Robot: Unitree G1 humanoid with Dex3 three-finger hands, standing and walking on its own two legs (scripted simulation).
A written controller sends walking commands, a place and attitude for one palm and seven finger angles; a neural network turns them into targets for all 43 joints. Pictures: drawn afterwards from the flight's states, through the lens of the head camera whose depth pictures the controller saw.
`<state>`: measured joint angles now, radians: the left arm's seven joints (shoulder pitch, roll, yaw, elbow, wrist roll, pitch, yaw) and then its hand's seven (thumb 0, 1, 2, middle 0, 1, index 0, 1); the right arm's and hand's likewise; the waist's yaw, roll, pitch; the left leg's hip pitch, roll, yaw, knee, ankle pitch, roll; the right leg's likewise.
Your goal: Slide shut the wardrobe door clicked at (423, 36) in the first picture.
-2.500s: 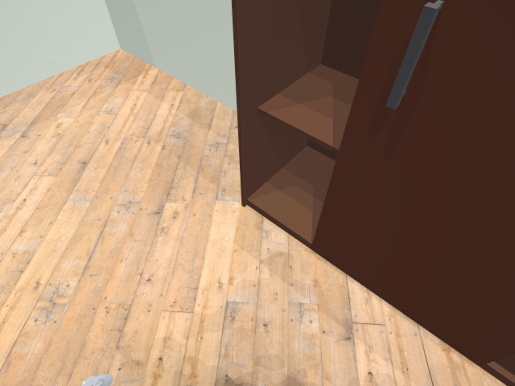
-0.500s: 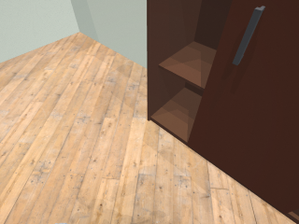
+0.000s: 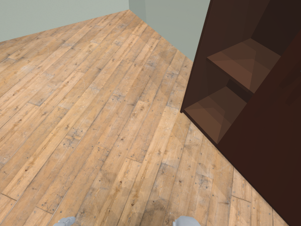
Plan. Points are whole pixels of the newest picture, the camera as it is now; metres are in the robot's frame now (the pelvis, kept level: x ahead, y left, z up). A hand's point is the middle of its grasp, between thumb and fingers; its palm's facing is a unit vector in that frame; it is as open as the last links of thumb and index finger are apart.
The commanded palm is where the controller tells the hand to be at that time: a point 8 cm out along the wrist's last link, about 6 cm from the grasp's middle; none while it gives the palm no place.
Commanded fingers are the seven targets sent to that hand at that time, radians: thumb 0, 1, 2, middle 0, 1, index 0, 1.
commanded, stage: walk to a spot facing it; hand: right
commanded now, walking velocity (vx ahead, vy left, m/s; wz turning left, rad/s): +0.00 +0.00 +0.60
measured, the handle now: out of the picture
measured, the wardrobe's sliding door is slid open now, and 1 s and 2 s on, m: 0.39 0.39 0.39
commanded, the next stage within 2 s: turn to face it in 1.64 s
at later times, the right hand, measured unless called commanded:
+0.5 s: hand out of the picture +0.09 -0.28 -0.17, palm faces -0.24 +0.95 -0.19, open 7.4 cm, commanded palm none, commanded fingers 0.00 -0.90 -0.90 0.20 0.30 0.20 0.30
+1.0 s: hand (166, 192) +0.24 -0.04 -0.15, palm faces -0.59 +0.78 -0.20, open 7.4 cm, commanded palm none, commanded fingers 0.00 -0.90 -0.90 0.20 0.30 0.20 0.30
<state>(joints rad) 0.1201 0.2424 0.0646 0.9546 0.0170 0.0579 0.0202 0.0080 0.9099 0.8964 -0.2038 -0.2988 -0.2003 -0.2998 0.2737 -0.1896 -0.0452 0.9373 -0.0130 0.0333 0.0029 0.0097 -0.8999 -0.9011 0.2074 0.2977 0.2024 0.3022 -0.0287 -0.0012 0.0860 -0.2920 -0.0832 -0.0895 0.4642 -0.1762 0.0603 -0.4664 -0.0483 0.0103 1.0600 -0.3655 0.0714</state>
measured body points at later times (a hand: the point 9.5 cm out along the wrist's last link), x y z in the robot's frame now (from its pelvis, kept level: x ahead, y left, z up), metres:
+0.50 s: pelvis -0.03 -0.09 +0.01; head +0.00 -0.13 +0.45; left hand -0.04 +0.17 -0.11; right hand +0.11 -0.33 -0.16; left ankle -0.10 +0.07 -0.63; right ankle -0.02 -0.16 -0.74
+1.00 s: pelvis +0.02 +0.02 -0.01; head +0.03 +0.04 +0.44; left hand -0.19 +0.18 -0.17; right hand +0.27 -0.09 -0.14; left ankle -0.04 +0.10 -0.74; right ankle +0.01 -0.14 -0.67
